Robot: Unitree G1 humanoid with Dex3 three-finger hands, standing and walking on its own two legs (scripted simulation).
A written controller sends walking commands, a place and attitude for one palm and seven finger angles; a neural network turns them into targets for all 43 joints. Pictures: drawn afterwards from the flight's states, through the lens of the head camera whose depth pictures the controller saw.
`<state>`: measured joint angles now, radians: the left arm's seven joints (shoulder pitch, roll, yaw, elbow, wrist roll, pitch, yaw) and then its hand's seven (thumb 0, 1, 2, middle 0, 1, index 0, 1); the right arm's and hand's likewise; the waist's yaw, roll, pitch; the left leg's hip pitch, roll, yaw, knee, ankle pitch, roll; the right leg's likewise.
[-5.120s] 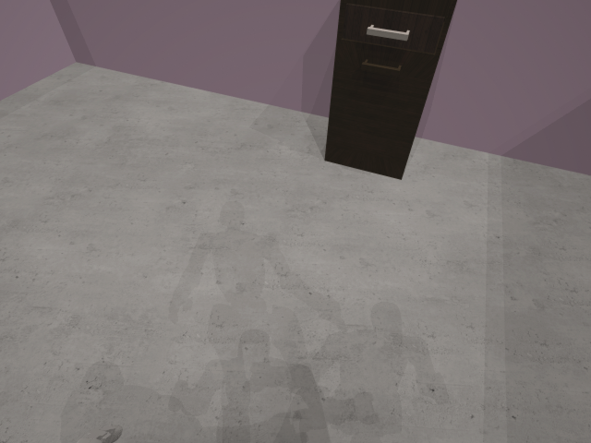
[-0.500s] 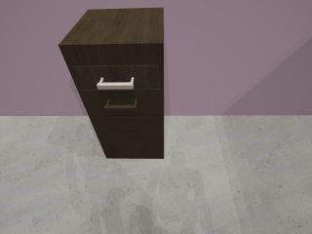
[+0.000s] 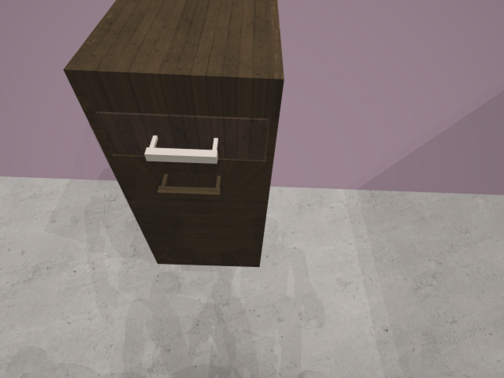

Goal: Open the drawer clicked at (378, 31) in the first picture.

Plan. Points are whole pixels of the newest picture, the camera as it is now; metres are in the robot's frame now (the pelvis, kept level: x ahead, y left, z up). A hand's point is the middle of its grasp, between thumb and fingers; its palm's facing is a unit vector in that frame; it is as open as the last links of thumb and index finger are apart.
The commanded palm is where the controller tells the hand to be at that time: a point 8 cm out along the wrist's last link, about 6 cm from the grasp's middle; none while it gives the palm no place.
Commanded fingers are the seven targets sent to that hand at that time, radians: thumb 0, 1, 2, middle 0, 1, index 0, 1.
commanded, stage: come to a stop and stand still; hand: left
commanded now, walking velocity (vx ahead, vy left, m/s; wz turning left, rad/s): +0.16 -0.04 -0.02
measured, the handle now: (183, 148) +0.59 +0.21 -0.04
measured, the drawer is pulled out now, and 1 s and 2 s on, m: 0.00 0.00 0.00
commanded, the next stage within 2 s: look again from close up in 1.44 s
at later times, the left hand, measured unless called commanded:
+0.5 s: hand (171, 375) +0.15 +0.15 -0.16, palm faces +0.06 -0.97 -0.24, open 7.3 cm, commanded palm none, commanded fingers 0.00 0.90 0.90 -0.20 -0.30 -0.20 -0.30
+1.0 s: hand out of the picture -0.01 +0.19 -0.17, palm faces +0.04 -0.97 -0.23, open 7.4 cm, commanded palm none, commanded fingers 0.00 0.90 0.90 -0.20 -0.30 -0.20 -0.30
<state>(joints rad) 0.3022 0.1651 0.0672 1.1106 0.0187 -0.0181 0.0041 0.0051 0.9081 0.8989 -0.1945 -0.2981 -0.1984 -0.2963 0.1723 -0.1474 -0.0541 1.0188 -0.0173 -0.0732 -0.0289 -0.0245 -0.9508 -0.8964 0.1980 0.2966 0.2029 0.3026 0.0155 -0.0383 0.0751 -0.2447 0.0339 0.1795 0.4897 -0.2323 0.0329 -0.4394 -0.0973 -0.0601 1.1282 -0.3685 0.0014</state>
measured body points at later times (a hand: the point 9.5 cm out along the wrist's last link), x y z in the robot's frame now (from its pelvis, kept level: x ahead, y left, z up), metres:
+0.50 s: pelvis +0.05 -0.03 +0.00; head +0.10 -0.05 +0.45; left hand +0.14 +0.20 -0.14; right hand +0.09 -0.27 -0.16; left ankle +0.01 +0.11 -0.68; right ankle +0.12 -0.14 -0.74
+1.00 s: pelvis +0.00 +0.01 +0.00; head +0.02 +0.00 +0.45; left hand -0.01 +0.24 -0.15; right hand +0.04 -0.22 -0.16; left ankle +0.01 +0.11 -0.74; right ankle -0.04 -0.10 -0.74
